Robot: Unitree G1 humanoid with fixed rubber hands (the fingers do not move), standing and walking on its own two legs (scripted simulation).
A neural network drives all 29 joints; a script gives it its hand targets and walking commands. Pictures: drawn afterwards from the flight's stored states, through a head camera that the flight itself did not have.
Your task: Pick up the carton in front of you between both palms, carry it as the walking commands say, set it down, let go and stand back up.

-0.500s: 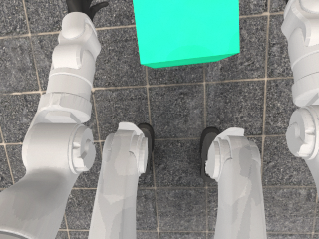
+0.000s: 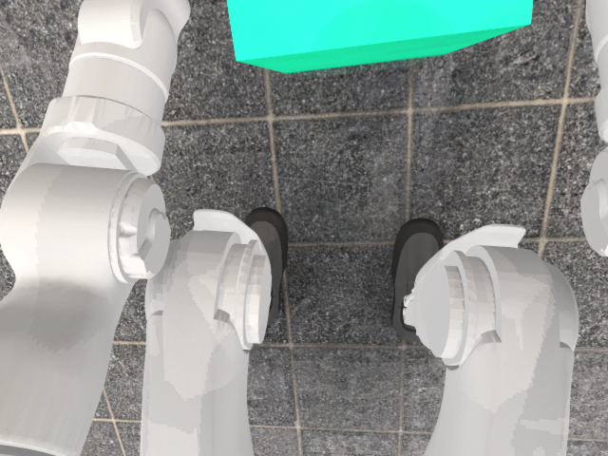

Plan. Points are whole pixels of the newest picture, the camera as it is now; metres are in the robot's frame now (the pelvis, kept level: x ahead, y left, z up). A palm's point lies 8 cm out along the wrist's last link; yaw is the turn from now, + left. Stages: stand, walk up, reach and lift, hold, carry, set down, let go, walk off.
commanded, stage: reach and lift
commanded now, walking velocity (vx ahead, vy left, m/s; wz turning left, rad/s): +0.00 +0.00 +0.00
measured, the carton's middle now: out of the picture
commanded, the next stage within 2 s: none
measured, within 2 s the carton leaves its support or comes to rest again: leaves its support in 0.68 s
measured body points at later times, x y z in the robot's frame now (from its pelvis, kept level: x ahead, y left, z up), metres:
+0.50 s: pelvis -0.01 +0.00 +0.00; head +0.38 -0.03 +0.22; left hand +0.57 +0.14 -0.18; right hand +0.59 -0.17 -0.18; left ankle +0.12 +0.13 -0.33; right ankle +0.10 -0.12 -0.33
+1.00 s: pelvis +0.00 +0.01 +0.06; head +0.29 -0.03 +0.40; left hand +0.53 +0.12 -0.02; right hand +0.54 -0.18 -0.02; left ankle +0.12 +0.14 -0.33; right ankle +0.10 -0.12 -0.33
